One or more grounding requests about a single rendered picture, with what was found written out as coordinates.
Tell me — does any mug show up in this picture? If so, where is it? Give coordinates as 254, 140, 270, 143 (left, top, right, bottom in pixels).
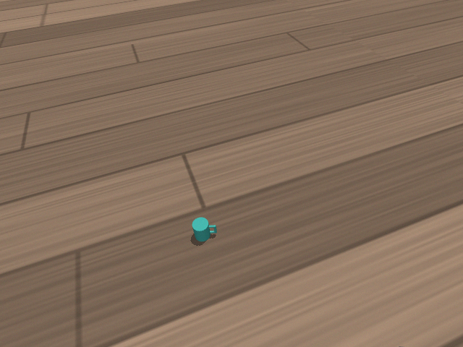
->
192, 217, 217, 241

